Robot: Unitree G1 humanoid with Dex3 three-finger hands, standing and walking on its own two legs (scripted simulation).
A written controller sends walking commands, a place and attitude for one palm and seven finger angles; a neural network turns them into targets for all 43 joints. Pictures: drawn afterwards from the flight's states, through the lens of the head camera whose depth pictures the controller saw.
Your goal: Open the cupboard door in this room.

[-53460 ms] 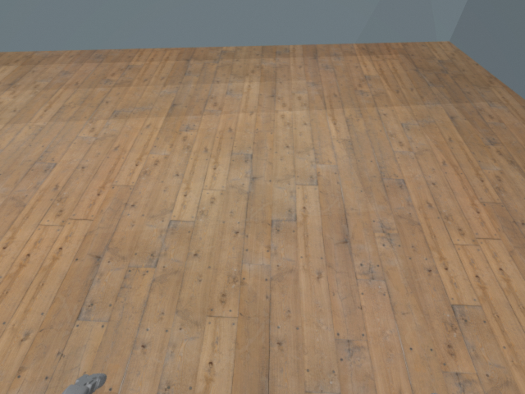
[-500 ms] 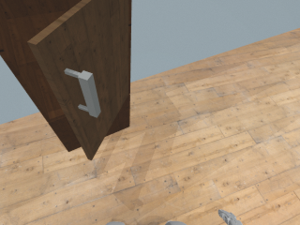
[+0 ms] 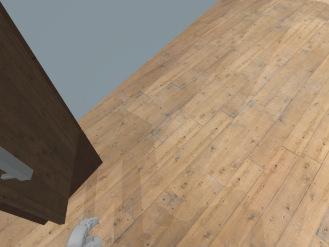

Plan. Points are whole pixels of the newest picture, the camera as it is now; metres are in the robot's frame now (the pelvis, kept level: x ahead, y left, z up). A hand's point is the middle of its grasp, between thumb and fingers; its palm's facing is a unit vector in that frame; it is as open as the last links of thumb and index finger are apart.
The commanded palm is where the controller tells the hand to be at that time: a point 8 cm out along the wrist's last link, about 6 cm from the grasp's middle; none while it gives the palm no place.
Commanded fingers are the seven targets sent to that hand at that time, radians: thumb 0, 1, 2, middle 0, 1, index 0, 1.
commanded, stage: walk to a spot facing it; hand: left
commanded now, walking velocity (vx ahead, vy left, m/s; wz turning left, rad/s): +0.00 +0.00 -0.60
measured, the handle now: out of the picture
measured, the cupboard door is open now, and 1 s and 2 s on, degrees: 42 42 42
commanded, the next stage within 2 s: turn to face it in 1.94 s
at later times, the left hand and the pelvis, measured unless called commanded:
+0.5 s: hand out of the picture +0.11 +0.22 -0.17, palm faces -0.14 -0.97 -0.18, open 7.4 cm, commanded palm none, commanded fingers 0.00 0.90 0.90 -0.20 -0.30 -0.20 -0.30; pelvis +0.06 +0.03 +0.01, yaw -15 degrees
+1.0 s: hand (167, 149) +0.44 +0.00 -0.16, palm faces -0.56 -0.81 -0.17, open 7.3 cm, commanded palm none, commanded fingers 0.00 0.90 0.90 -0.20 -0.30 -0.20 -0.30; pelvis +0.22 -0.07 -0.01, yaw -35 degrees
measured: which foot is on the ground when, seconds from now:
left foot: up 0.00-0.44, down 0.46-0.96, up 0.98-1.00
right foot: down 0.00-0.46, up 0.48-0.94, down 0.96-1.00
